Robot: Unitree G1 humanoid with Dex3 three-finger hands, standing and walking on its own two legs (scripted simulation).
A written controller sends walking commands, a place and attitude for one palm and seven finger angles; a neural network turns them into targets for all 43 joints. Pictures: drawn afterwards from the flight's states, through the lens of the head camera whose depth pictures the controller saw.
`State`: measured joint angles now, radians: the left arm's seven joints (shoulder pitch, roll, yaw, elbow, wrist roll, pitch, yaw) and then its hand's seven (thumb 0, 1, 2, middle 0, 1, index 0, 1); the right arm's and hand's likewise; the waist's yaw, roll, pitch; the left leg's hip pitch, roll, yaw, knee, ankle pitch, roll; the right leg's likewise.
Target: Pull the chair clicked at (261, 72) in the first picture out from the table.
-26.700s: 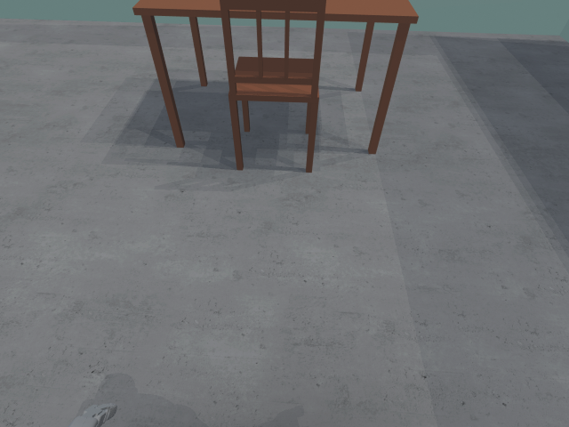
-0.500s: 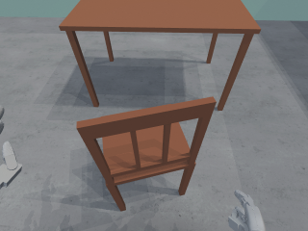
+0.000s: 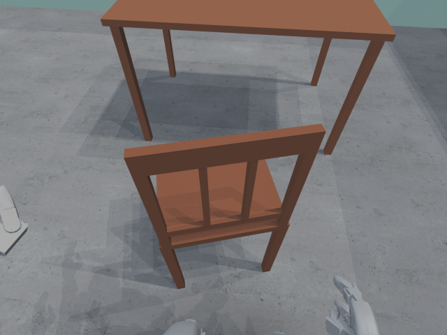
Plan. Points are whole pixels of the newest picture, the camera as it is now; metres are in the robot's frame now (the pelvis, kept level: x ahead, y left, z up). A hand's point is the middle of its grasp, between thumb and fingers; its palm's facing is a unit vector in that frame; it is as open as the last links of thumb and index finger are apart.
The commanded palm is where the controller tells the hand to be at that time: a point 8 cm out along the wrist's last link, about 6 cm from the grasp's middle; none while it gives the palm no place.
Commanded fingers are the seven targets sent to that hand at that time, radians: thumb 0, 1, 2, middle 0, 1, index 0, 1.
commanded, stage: step back with the hand held close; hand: left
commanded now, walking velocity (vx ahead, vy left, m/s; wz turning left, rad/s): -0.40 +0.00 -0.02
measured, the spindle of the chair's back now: (205, 197) +0.43 +0.09 -0.09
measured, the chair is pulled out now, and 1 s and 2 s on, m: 0.62 0.62 0.62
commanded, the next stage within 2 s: stop stepping back and stand still in 0.46 s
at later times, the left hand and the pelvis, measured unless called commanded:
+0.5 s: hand (47, 253) +0.17 +0.21 +0.19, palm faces +0.27 -0.77 -0.58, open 7.4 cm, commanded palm +0.09 +0.27 +0.20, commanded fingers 0.00 0.90 0.90 -0.20 -0.30 -0.20 -0.30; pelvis -0.07 -0.02 +0.02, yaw -3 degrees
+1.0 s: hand out of the picture +0.04 +0.25 +0.20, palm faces +0.50 -0.76 -0.40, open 7.4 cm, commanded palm -0.01 +0.28 +0.20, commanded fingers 0.00 0.90 0.90 -0.20 -0.30 -0.20 -0.30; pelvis -0.15 -0.02 +0.02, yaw +0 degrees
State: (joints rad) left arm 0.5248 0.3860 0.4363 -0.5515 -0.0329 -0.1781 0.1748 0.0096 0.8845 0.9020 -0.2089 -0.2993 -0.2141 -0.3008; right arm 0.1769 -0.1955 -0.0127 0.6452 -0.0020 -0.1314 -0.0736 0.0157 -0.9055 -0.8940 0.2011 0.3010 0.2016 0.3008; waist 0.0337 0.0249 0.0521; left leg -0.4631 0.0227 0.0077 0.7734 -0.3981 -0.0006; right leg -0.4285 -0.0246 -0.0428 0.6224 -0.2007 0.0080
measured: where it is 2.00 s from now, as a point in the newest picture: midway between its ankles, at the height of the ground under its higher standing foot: outside the picture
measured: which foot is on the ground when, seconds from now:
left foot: up 0.00-0.10, down 0.12-0.50, up 0.52-0.72, down 0.74-1.00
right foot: down 0.00-0.12, up 0.14-0.40, down 0.42-1.00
